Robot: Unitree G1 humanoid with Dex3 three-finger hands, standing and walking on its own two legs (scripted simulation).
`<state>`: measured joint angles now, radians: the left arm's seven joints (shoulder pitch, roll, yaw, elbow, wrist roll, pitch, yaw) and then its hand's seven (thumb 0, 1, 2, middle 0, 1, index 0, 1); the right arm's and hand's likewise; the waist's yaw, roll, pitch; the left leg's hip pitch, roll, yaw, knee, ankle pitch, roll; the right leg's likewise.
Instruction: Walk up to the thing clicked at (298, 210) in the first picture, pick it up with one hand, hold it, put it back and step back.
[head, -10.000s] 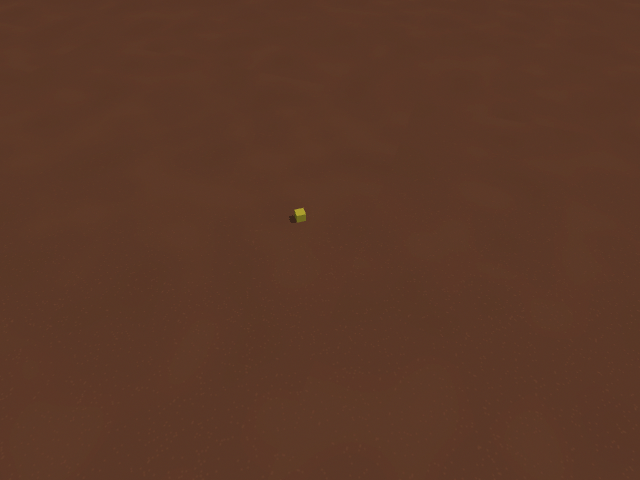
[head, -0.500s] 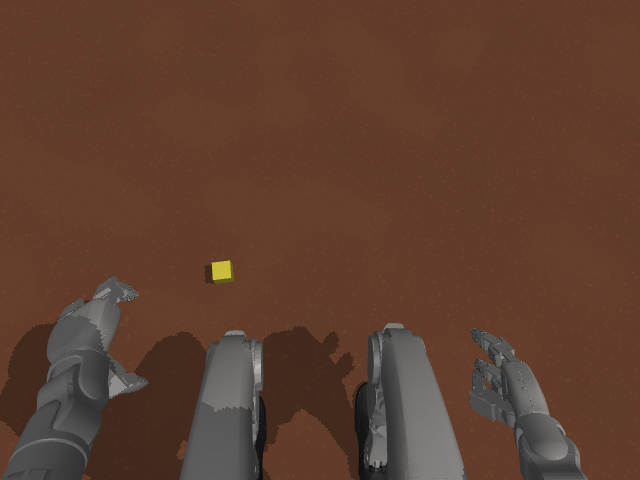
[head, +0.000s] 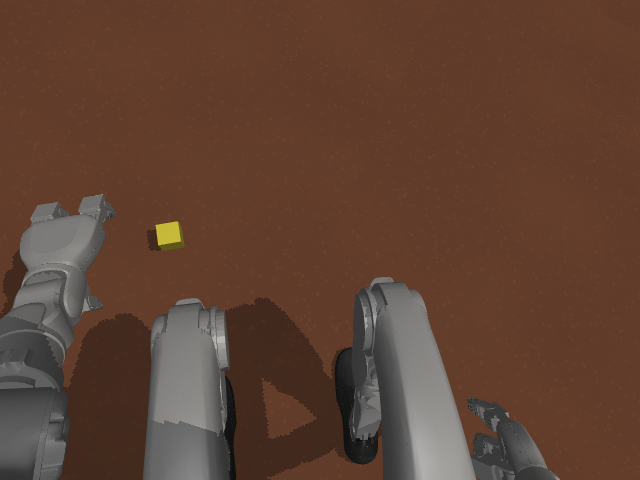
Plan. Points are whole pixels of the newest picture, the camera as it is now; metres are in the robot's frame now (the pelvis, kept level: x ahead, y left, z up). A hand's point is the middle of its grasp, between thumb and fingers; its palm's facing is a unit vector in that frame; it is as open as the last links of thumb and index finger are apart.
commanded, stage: rise first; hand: left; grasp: from above
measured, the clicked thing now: (170, 236) +0.49 +0.21 -0.37
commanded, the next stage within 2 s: approach in 1.14 s
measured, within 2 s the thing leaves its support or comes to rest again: neither
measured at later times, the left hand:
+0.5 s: hand (113, 252) +0.42 +0.26 -0.22, palm faces -0.46 -0.07 -0.88, open 13.2 cm
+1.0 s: hand (124, 248) +0.44 +0.25 -0.24, palm faces -0.46 -0.08 -0.88, open 12.7 cm
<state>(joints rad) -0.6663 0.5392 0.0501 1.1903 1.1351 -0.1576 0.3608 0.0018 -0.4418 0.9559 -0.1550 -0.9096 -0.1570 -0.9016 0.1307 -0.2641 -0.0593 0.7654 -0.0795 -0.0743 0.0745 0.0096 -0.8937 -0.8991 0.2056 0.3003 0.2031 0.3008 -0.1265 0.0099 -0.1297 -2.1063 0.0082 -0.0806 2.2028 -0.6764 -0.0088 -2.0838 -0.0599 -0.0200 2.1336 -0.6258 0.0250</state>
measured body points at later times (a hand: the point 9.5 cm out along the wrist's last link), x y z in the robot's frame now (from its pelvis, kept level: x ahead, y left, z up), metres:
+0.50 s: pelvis +0.01 +0.00 -0.04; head +0.23 +0.04 +0.34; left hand +0.44 +0.26 -0.17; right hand +0.08 -0.27 -0.17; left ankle +0.09 +0.12 -0.36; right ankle +0.11 -0.14 -0.36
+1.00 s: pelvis +0.01 +0.00 -0.06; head +0.25 +0.04 +0.32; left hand +0.46 +0.25 -0.19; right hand +0.07 -0.28 -0.18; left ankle +0.09 +0.12 -0.36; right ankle +0.11 -0.14 -0.36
